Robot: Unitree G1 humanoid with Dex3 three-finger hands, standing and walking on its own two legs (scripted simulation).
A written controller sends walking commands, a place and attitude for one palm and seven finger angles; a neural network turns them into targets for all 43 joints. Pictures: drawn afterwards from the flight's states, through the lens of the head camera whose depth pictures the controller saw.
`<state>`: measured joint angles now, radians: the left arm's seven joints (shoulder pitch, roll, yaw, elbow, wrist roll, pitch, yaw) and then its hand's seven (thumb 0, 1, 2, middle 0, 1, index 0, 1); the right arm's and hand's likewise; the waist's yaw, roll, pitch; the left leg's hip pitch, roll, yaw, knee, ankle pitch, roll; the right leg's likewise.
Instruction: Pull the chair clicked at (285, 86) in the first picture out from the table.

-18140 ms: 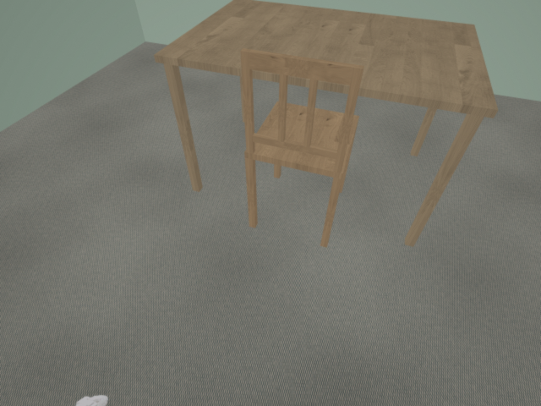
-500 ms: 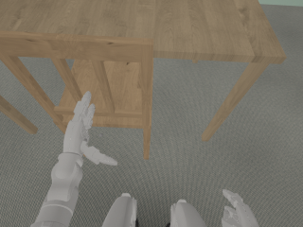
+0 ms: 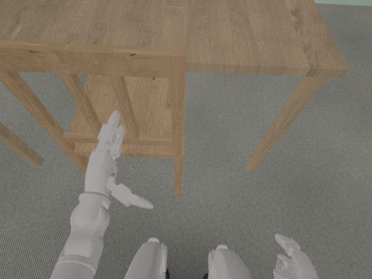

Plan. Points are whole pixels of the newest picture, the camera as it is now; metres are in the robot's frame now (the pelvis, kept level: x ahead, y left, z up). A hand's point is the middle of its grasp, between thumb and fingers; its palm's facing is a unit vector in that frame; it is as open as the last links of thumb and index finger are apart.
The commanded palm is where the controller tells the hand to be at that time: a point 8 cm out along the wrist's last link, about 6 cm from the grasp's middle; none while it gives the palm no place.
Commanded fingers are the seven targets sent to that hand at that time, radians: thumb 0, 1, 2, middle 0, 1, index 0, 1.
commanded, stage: aim the fingers beside a spindle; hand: left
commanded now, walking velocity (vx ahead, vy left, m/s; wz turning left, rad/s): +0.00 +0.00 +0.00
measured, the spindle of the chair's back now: (87, 109) +0.49 +0.26 +0.01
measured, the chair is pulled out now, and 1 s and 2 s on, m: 0.00 0.00 0.00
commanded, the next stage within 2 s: push the fingers through the gap in 0.86 s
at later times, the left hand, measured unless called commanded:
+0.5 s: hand (130, 164) +0.35 +0.14 +0.01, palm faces -0.01 -1.00 -0.03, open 16.9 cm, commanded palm +0.32 +0.19 +0.02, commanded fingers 0.00 -0.50 0.30 -0.06 -0.08 -0.06 -0.08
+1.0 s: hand (126, 162) +0.34 +0.14 +0.04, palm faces -0.01 -1.00 -0.05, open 16.9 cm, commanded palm +0.33 +0.19 +0.03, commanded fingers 0.00 -0.50 0.30 -0.06 -0.08 -0.06 -0.08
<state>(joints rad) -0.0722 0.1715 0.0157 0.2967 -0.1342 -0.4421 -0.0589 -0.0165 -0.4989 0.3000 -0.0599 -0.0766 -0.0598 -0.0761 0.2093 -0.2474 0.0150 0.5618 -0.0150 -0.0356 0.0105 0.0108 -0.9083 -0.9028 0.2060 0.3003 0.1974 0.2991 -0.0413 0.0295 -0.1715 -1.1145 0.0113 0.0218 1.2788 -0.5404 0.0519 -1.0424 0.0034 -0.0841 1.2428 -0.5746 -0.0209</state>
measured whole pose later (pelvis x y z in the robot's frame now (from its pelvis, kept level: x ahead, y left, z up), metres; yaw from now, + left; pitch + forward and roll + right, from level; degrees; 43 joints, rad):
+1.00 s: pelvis +0.00 +0.00 +0.00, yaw +0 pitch +21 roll -2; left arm -0.09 0.19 0.06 0.32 -0.13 -0.45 -0.04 -0.02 -0.50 0.30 -0.06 -0.08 -0.06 -0.08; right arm 0.21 -0.25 0.02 0.56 -0.01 -0.02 0.02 0.01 -0.91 -0.90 0.21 0.30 0.20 0.30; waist -0.04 0.03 -0.18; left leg -1.10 0.01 0.03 1.27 -0.54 0.05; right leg -1.04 0.01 -0.08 1.24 -0.58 -0.03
